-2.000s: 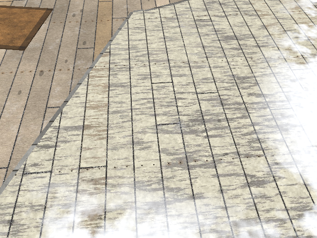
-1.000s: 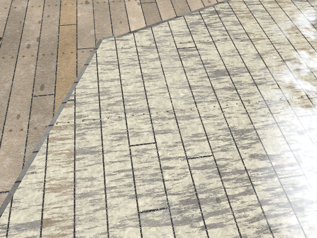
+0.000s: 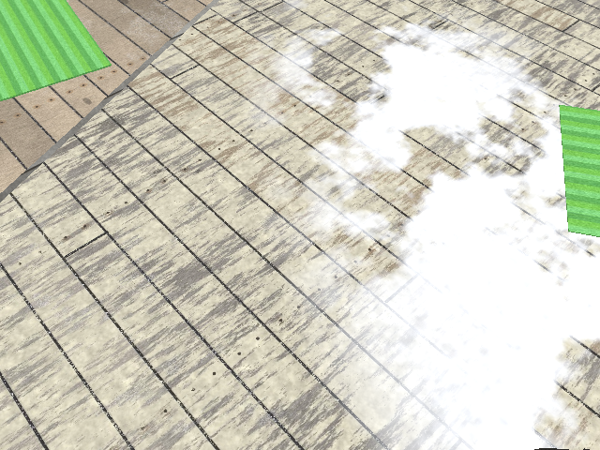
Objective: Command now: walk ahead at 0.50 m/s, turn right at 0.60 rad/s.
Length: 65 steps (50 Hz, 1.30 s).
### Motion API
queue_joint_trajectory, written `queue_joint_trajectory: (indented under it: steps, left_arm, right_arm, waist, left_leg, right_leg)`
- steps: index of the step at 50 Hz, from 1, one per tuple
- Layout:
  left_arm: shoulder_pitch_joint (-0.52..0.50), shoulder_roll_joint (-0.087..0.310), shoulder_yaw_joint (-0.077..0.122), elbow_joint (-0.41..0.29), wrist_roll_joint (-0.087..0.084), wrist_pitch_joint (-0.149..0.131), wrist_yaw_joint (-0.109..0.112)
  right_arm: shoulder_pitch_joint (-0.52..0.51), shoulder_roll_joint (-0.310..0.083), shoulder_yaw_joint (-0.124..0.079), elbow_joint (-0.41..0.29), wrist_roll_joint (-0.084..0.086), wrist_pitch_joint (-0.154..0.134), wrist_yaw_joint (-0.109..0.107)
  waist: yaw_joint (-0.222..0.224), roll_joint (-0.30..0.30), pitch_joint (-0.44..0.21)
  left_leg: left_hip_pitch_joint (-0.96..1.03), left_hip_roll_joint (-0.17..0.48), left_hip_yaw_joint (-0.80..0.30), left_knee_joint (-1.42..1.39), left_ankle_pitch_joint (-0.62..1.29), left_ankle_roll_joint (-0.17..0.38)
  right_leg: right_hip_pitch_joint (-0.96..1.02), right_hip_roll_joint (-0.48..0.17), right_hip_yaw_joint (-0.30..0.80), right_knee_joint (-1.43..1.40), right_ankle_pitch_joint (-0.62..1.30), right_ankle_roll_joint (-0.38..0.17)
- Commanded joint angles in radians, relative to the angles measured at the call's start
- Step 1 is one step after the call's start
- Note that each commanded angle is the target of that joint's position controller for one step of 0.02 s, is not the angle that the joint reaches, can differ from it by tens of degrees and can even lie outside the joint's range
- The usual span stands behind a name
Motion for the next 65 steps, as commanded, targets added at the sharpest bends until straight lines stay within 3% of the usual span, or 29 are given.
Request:
queue_joint_trajectory:
  steps: [1,3,7,12,15,18,20,21,22,23,24,25,26,28,30,36,40,42,43,44,45,46,47,48,49,51,56,60,65]
  left_arm:
    - [-0.065,0.13,0.033,-0.107,0.013,-0.012,-0.001]
    - [-0.05,0.09,0.03,-0.113,0.0,-0.002,-0.012]
    - [-0.107,0.058,0.02,-0.154,0.006,0.009,-0.015]
    - [-0.23,0.038,0.007,-0.186,0.007,-0.003,-0.043]
    - [-0.323,0.0,-0.009,-0.222,0.02,-0.016,-0.058]
    - [-0.288,0.047,0.008,-0.224,0.031,-0.028,-0.065]
    - [-0.082,0.131,0.044,-0.154,0.051,-0.033,-0.05]
    - [0.053,0.22,0.06,-0.131,0.079,-0.028,-0.029]
    - [0.017,0.237,0.043,-0.151,0.09,-0.021,-0.024]
    - [0.024,0.178,0.037,-0.157,0.071,-0.008,-0.03]
    - [-0.044,0.151,0.026,-0.15,0.052,-0.009,-0.034]
    - [-0.113,0.113,0.015,-0.137,0.039,-0.012,-0.034]
    - [-0.171,0.079,0.005,-0.132,0.036,-0.014,-0.035]
    - [-0.253,0.091,0.012,-0.125,0.062,-0.021,-0.031]
    - [-0.294,0.098,0.016,-0.116,0.068,-0.026,-0.02]
    - [-0.286,0.126,0.029,-0.066,0.052,0.0,0.022]
    - [-0.278,0.155,0.039,-0.039,0.03,0.022,0.018]
    - [-0.29,0.156,0.041,-0.025,0.009,0.033,0.018]
    - [-0.244,0.126,0.036,-0.001,0.007,0.04,0.016]
    - [-0.212,0.08,0.026,0.001,0.033,0.045,0.012]
    - [-0.282,0.069,0.02,-0.06,0.057,0.042,0.016]
    - [-0.353,0.105,0.03,-0.071,0.053,0.041,0.019]
    - [-0.357,0.111,0.035,-0.069,0.032,0.042,0.021]
    - [-0.329,0.108,0.039,-0.046,0.031,0.045,0.029]
    - [-0.32,0.126,0.045,-0.034,0.04,0.048,0.036]
    - [-0.302,0.116,0.046,-0.028,0.039,0.043,0.034]
    - [-0.331,0.077,0.03,-0.032,0.028,0.033,0.027]
    - [-0.333,0.088,0.029,-0.028,0.023,0.027,0.013]
    - [-0.284,0.108,0.034,-0.021,0.017,0.004,-0.008]
  right_arm:
    - [0.106,-0.094,-0.026,-0.021,-0.005,0.012,-0.007]
    - [0.099,-0.088,-0.023,-0.007,-0.009,0.006,-0.01]
    - [0.125,-0.134,-0.039,0.021,-0.001,-0.004,-0.014]
    - [0.148,-0.166,-0.043,0.038,0.002,0.015,-0.023]
    - [0.21,-0.175,-0.036,0.072,0.017,0.036,-0.022]
    - [0.215,-0.219,-0.04,0.094,0.043,0.054,-0.021]
    - [0.203,-0.2,-0.029,0.101,0.046,0.055,-0.022]
    - [0.199,-0.127,0.001,0.063,0.006,0.045,-0.02]
    - [0.382,-0.036,0.036,0.088,0.002,0.041,-0.003]
    - [0.346,-0.156,0.002,0.125,0.034,0.049,-0.004]
    - [0.248,-0.171,-0.007,0.087,0.058,0.059,-0.006]
    - [0.214,-0.139,-0.003,0.085,0.046,0.074,-0.019]
    - [0.217,-0.133,-0.008,0.095,0.031,0.097,-0.032]
    - [0.279,-0.109,-0.014,0.103,0.023,0.142,-0.05]
    - [0.276,-0.108,-0.023,0.084,0.019,0.163,-0.063]
    - [0.135,-0.098,-0.025,-0.004,0.011,0.178,-0.043]
    - [0.11,-0.112,-0.033,-0.042,0.011,0.184,-0.019]
    - [0.162,-0.109,-0.039,-0.033,0.009,0.181,-0.009]
    - [0.195,-0.137,-0.05,-0.024,0.001,0.178,-0.014]
    - [0.213,-0.239,-0.076,-0.035,-0.001,0.171,-0.03]
    - [0.199,-0.329,-0.087,-0.069,-0.018,0.162,-0.035]
    - [0.224,-0.287,-0.078,-0.072,-0.036,0.137,-0.023]
    - [0.193,-0.267,-0.071,-0.075,-0.031,0.116,-0.021]
    - [0.134,-0.243,-0.068,-0.087,-0.009,0.109,-0.027]
    - [0.093,-0.204,-0.056,-0.098,0.013,0.112,-0.035]
    - [0.085,-0.184,-0.046,-0.111,0.012,0.12,-0.049]
    - [0.119,-0.21,-0.058,-0.125,0.016,0.134,-0.068]
    - [0.099,-0.225,-0.064,-0.147,0.012,0.147,-0.063]
    - [0.058,-0.219,-0.062,-0.17,0.021,0.16,-0.055]
  waist:
    - [-0.075,0.09,-0.027]
    - [-0.05,0.135,-0.015]
    - [-0.051,0.104,0.0]
    - [-0.093,0.092,0.027]
    - [-0.119,0.079,0.058]
    - [-0.064,0.134,0.013]
    - [0.055,0.119,-0.11]
    - [0.092,-0.008,-0.268]
    - [0.002,-0.212,-0.467]
    - [0.063,-0.103,-0.519]
    - [0.045,-0.097,-0.357]
    - [0.007,-0.045,-0.253]
    - [-0.027,-0.054,-0.176]
    - [-0.088,-0.097,-0.134]
    - [-0.102,-0.106,-0.11]
    - [-0.058,-0.089,-0.086]
    - [-0.051,-0.09,-0.085]
    - [-0.084,-0.073,-0.091]
    - [-0.085,-0.017,-0.08]
    - [-0.057,0.217,-0.056]
    - [-0.058,0.404,-0.028]
    - [-0.113,0.266,-0.1]
    - [-0.086,0.213,-0.097]
    - [-0.055,0.156,-0.095]
    - [-0.042,0.152,-0.094]
    - [-0.024,0.154,-0.126]
    - [-0.05,0.156,-0.131]
    - [-0.059,0.185,-0.104]
    - [-0.045,0.205,-0.113]
  left_leg:
    - [0.366,0.332,-0.4,-0.276,-0.089,0.15]
    - [0.288,0.29,-0.271,-0.324,0.005,0.142]
    - [0.305,0.304,-0.131,-0.365,0.182,0.171]
    - [0.347,0.273,0.044,-0.366,0.266,0.135]
    - [0.341,0.272,0.072,-0.318,0.457,0.134]
    - [0.417,0.285,0.041,-0.19,0.686,0.114]
    - [0.345,0.215,0.066,0.062,0.694,0.049]
    - [0.118,0.142,0.077,0.355,0.263,-0.007]
    - [-0.136,0.025,-0.042,0.681,-0.569,-0.063]
    - [-0.13,0.059,-0.165,0.744,-0.566,-0.065]
    - [-0.216,0.089,-0.131,0.733,-0.524,-0.063]
    - [-0.229,0.124,-0.103,0.67,-0.454,-0.072]
    - [-0.181,0.144,-0.092,0.627,-0.399,-0.087]
    - [-0.029,0.129,-0.052,0.63,-0.294,-0.114]
    - [-0.028,0.126,-0.043,0.605,-0.251,-0.118]
    - [-0.043,0.151,-0.019,0.395,-0.14,-0.083]
    - [0.005,0.128,0.026,0.249,-0.179,-0.043]
    - [0.108,0.086,0.072,0.07,-0.083,-0.002]
    - [0.172,0.068,0.041,-0.034,0.012,0.033]
    - [0.259,0.234,-0.219,-0.149,0.32,0.104]
    - [0.324,0.426,-0.522,-0.181,0.516,0.298]
    - [0.312,0.419,-0.521,-0.198,0.46,0.342]
    - [0.316,0.366,-0.44,-0.192,0.413,0.293]
    - [0.317,0.319,-0.381,-0.176,0.366,0.236]
    - [0.306,0.302,-0.353,-0.171,0.367,0.205]
    - [0.288,0.268,-0.319,-0.165,0.425,0.197]
    - [0.336,0.242,-0.345,-0.157,0.335,0.195]
    - [0.25,0.225,-0.404,-0.161,0.22,0.203]
    - [0.254,0.2,-0.502,-0.108,0.291,0.187]
  right_leg:
    - [-0.416,-0.139,0.006,0.132,0.129,0.012]
    - [-0.352,-0.173,-0.016,0.081,0.167,0.01]
    - [-0.426,-0.191,-0.031,-0.023,0.265,0.03]
    - [-0.394,-0.177,-0.1,-0.288,0.491,0.028]
    - [-0.29,-0.124,-0.161,-0.451,0.484,0.014]
    - [-0.169,-0.068,-0.189,-0.561,0.406,-0.027]
    - [0.168,-0.053,-0.191,-0.697,0.666,-0.076]
    - [0.492,-0.274,0.008,-0.579,1.175,-0.144]
    - [0.75,-0.567,0.325,-0.548,1.442,-0.343]
    - [0.656,-0.511,0.269,-0.589,1.302,-0.319]
    - [0.551,-0.45,0.145,-0.629,1.167,-0.272]
    - [0.418,-0.397,0.08,-0.679,1.012,-0.226]
    - [0.275,-0.366,0.022,-0.736,0.889,-0.205]
    - [0.057,-0.348,-0.066,-0.832,0.761,-0.206]
    - [0.001,-0.355,-0.117,-0.871,0.663,-0.214]
    - [0.052,-0.388,-0.182,-0.898,0.401,-0.198]
    - [0.125,-0.419,-0.196,-0.83,0.421,-0.168]
    - [0.124,-0.391,-0.233,-0.734,0.406,-0.112]
    - [0.089,-0.34,-0.271,-0.632,0.332,-0.05]
    - [-0.069,-0.226,-0.371,-0.368,0.147,0.047]
    - [-0.354,-0.065,-0.314,-0.121,-0.196,0.12]
    - [-0.374,-0.062,-0.15,0.03,-0.212,0.105]
    - [-0.39,-0.076,-0.109,0.063,-0.126,0.085]
    - [-0.398,-0.093,-0.092,0.048,-0.037,0.078]
    - [-0.389,-0.101,-0.082,0.025,0.014,0.08]
    - [-0.325,-0.078,-0.085,0.029,0.085,0.089]
    - [-0.29,-0.054,-0.067,-0.211,0.148,0.116]
    - [-0.178,-0.034,-0.065,-0.349,0.138,0.121]
    - [-0.057,-0.014,-0.063,-0.547,0.143,0.096]
Next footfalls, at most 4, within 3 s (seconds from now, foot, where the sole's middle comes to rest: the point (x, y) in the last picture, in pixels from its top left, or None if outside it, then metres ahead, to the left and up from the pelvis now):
0.40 right None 0.35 -0.19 -0.77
0.86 left None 0.33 0.07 -0.77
1.36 right None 0.40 -0.15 -0.77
1.78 left None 0.26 0.09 -0.77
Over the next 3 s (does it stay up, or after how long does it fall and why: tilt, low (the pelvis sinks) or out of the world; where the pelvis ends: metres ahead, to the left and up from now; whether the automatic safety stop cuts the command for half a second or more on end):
stays up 0.54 0.11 0.00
